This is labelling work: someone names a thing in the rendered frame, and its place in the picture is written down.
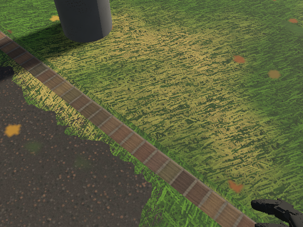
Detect robot right hand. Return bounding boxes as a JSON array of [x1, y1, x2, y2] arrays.
[[251, 198, 303, 227]]

